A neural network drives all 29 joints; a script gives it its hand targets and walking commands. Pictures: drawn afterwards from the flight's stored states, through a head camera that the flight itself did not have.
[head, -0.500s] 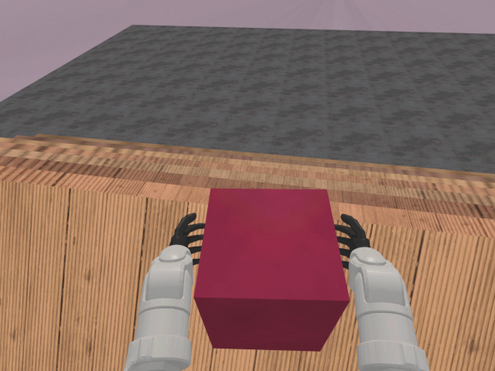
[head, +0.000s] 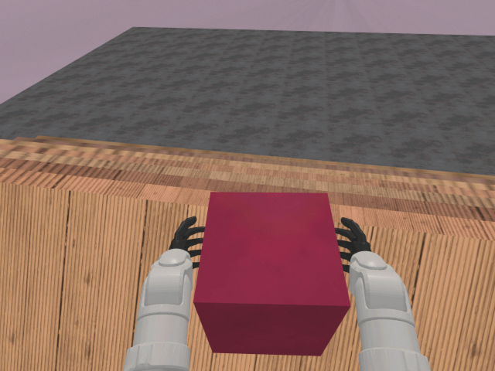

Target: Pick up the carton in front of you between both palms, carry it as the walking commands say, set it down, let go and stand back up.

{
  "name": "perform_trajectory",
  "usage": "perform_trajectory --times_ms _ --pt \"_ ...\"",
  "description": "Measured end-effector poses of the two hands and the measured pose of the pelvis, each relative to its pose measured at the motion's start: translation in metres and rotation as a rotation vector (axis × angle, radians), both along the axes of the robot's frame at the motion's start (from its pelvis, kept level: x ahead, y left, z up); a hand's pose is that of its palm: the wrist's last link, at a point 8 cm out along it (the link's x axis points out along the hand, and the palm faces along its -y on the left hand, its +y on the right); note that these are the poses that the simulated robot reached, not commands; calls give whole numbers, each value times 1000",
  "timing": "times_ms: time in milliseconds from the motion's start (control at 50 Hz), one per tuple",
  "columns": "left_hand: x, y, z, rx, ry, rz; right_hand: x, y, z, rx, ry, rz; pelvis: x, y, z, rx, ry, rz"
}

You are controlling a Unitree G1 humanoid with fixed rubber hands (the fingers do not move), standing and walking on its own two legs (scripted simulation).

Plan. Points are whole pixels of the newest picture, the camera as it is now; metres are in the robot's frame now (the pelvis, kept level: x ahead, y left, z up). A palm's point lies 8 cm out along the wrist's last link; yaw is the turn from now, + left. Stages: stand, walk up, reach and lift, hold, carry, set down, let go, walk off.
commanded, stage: carry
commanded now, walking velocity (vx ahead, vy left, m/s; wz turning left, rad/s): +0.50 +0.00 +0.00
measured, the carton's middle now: (267, 276) +0.30 +0.00 -0.02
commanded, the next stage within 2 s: none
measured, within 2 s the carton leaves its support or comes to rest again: neither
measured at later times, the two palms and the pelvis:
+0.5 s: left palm (198, 201) +0.41 +0.14 +0.06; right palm (351, 208) +0.40 -0.16 +0.05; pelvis +0.15 +0.00 -0.02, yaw +1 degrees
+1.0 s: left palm (202, 121) +0.70 +0.17 +0.07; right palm (315, 126) +0.67 -0.13 +0.07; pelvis +0.43 +0.05 +0.00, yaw -3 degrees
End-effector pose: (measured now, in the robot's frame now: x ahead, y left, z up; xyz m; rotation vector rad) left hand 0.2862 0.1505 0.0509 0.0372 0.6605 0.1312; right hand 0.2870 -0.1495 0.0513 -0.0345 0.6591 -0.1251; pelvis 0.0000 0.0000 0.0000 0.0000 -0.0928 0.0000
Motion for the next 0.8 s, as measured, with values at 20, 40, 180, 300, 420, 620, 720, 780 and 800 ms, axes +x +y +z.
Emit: perform_trajectory --times_ms 20,40,180,300,420,620,720,780,800 --pt "1 0 0 -1 -4 1 1 0 0 1 -4 -1 1 0 -1 0 15 0" --pt "2 0 1 -1 -8 1 2 0 1 1 -8 -1 2 0 -2 0 31 0" --pt "21 0 11 -23 -61 22 22 0 10 27 -61 -15 25 -1 -11 -1 115 5" --pt "54 5 14 -48 -40 45 57 6 16 41 -39 -20 66 4 -21 -4 160 10" --pt "95 2 8 -60 24 30 89 2 6 61 24 -62 113 5 -25 1 193 -42" --pt "178 3 26 -62 57 85 188 3 25 83 60 -30 206 -3 -4 28 205 21" --pt "240 22 28 -72 13 110 255 23 26 80 17 -5 266 11 -14 34 187 4" --pt "285 31 17 -83 -10 84 292 31 19 65 -8 -28 309 25 -30 32 151 -25" --pt "299 32 14 -89 0 73 302 32 16 58 0 -39 321 29 -31 33 147 -31"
